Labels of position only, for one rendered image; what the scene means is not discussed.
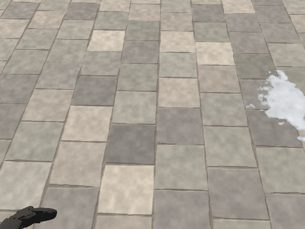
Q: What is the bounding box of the left robot hand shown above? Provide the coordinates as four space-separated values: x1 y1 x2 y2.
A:
0 206 57 229

